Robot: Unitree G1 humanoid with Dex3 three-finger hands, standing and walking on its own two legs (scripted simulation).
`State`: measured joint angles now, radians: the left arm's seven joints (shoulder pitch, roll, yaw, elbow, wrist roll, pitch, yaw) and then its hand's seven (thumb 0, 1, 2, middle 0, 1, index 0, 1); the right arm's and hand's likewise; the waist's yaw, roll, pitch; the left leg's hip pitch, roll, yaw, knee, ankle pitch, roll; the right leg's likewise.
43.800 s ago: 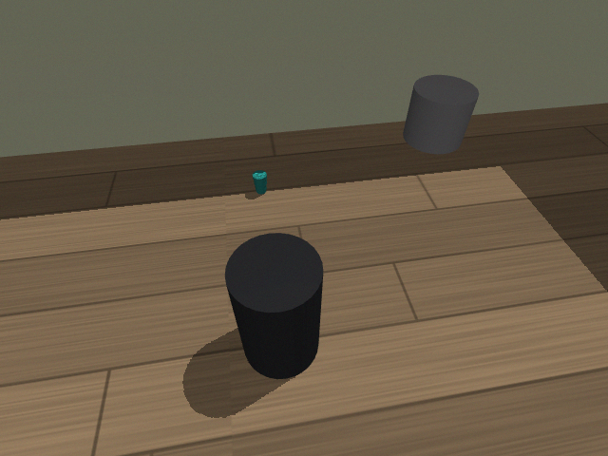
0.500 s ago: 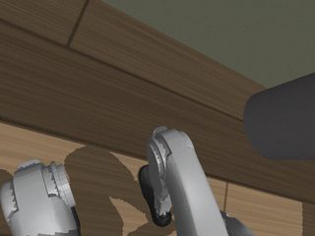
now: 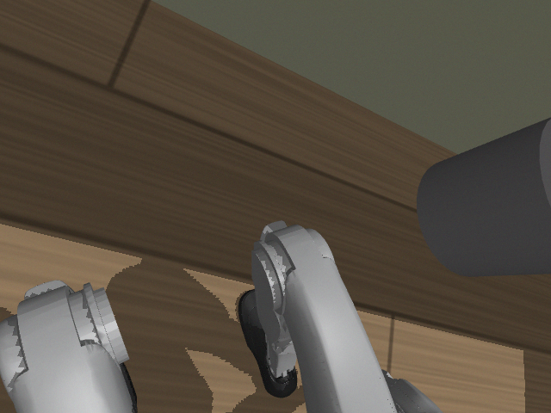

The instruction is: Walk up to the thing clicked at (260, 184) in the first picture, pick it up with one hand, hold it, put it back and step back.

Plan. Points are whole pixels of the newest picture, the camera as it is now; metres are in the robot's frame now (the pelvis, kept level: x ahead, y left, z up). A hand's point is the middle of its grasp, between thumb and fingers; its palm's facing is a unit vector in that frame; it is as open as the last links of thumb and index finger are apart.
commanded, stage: close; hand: left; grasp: from above
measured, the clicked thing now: out of the picture +0.45 +0.32 -0.24
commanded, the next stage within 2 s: settle in 0.68 s
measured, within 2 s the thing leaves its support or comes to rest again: leaves its support in 1.20 s
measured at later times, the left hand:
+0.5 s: hand out of the picture +0.44 +0.34 -0.20, palm faces -0.42 -0.14 -0.90, open 10.3 cm
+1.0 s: hand out of the picture +0.44 +0.34 -0.20, palm faces -0.42 -0.13 -0.90, open 10.2 cm
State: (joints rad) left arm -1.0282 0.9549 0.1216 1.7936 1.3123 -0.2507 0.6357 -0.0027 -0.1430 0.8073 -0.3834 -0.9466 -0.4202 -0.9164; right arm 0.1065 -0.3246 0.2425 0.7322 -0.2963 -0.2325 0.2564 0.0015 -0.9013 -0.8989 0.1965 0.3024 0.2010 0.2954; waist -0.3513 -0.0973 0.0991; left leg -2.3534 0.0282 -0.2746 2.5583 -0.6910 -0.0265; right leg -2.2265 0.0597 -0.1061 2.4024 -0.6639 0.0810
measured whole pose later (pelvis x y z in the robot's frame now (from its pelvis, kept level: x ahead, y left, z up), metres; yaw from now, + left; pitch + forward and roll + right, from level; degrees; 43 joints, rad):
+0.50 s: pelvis +0.00 +0.00 +0.00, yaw +0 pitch +27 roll -13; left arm -1.03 0.95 0.09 1.75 1.26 -0.22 0.59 -0.01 0.01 0.68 -0.58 -0.82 -0.49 -0.80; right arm 0.12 -0.32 0.24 0.73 -0.28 -0.23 0.26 0.00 -0.91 -0.90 0.20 0.30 0.20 0.30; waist -0.35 -0.09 0.10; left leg -2.35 0.03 -0.27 2.55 -0.69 -0.03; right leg -2.22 0.06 -0.11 2.39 -0.67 0.08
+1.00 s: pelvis +0.00 +0.00 +0.00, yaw +0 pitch +27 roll -13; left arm -1.02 0.95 0.10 1.70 1.28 -0.23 0.57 -0.02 -0.01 0.68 -0.80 -0.80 -0.52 -0.78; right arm 0.12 -0.32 0.24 0.71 -0.27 -0.21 0.24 0.00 -0.92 -0.90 0.20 0.30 0.20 0.30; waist -0.34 -0.10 0.09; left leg -2.36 0.02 -0.27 2.55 -0.69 -0.03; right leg -2.23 0.06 -0.11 2.39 -0.67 0.08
